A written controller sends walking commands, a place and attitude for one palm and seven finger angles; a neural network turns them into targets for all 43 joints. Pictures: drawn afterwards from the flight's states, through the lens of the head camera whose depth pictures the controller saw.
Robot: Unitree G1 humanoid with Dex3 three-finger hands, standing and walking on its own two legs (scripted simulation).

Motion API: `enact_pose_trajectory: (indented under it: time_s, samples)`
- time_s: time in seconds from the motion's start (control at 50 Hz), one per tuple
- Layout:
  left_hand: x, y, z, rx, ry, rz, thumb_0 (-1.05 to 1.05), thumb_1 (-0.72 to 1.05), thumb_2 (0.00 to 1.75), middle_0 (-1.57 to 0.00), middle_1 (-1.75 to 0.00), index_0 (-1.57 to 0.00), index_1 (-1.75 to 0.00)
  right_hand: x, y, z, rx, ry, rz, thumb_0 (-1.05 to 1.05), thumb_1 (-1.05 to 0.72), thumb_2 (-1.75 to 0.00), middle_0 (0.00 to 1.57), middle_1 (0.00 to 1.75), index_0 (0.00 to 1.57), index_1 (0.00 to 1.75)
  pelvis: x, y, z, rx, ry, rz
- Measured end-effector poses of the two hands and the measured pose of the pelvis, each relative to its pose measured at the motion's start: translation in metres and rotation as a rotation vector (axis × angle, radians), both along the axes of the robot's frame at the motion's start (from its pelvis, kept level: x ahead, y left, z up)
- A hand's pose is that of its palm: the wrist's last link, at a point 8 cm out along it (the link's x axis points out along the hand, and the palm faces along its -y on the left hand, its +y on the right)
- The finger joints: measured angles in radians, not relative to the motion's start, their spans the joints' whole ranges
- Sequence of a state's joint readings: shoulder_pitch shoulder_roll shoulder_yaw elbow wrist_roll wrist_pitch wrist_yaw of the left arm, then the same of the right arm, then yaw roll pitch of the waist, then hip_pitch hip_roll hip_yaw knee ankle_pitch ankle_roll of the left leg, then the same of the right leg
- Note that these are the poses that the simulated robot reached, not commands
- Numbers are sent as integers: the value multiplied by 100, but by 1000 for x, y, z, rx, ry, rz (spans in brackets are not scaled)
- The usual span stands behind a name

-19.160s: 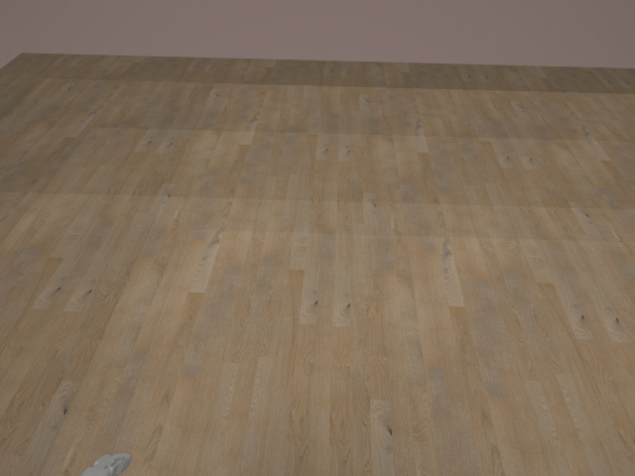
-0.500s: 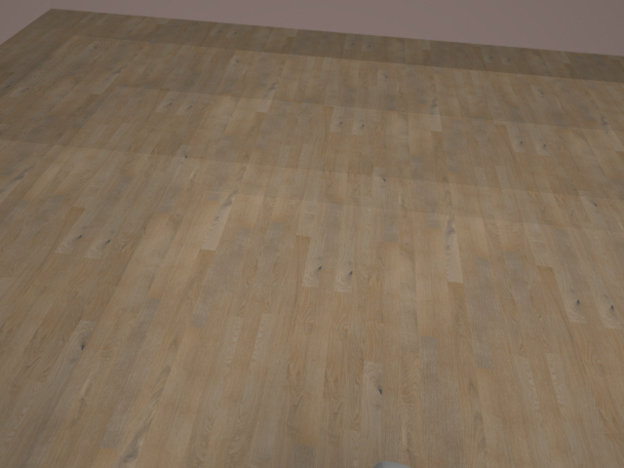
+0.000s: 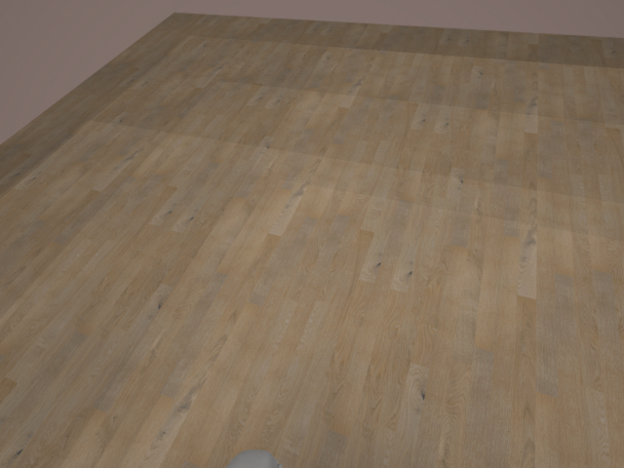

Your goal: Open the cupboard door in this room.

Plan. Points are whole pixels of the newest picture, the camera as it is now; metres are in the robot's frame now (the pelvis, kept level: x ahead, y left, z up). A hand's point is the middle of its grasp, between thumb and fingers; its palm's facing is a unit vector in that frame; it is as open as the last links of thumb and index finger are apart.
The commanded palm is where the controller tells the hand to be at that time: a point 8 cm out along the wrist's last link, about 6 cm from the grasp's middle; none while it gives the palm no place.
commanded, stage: turn or walk to find it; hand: left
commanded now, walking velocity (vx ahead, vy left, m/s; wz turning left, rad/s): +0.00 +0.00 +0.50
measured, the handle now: out of the picture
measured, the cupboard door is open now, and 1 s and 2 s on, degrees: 0 0 0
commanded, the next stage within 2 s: none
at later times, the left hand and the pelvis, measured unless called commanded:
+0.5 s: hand out of the picture -0.01 +0.27 -0.17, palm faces +0.28 -0.93 -0.26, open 7.4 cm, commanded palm none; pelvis -0.02 +0.04 +0.00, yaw +13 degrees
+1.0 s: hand out of the picture -0.05 +0.18 -0.15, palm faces +0.50 -0.82 -0.28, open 7.3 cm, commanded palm none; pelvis -0.02 -0.02 +0.00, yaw +30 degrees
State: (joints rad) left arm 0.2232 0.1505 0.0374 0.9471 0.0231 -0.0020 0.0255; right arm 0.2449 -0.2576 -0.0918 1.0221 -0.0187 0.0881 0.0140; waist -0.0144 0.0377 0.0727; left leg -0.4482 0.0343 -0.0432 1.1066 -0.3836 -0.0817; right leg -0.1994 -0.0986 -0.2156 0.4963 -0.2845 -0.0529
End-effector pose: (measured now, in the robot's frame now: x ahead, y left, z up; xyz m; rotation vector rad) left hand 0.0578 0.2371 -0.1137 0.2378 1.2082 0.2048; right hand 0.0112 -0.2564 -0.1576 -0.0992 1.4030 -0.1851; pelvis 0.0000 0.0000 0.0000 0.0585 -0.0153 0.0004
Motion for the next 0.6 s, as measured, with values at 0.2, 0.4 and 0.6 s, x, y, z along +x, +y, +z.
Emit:
enact_pose_trajectory:
  time_s: [0.2, 0.4, 0.6]
  samples:
    - [-86, 45, -30, -33, 111, 180, 0, 91, 90, -20, -30, -20, -30, 92, 41, 13, -48, -166, 215, 1, -91, -89, 20, 30, 20, 30, -12, 28, -12, -38, 3, 113]
    - [-102, 78, -33, -58, 97, 266, 1, 91, 90, -19, -30, -20, -30, 122, 85, 36, -67, -267, 337, 0, -91, -89, 20, 30, 20, 30, -21, 49, -6, -66, -8, 194]
    - [-62, 66, -14, -11, -36, 264, 0, 91, 90, -19, -30, -20, -30, 95, 69, 17, -13, -174, 344, 0, -91, -89, 20, 30, 20, 30, -23, 29, -6, -52, 9, 281]
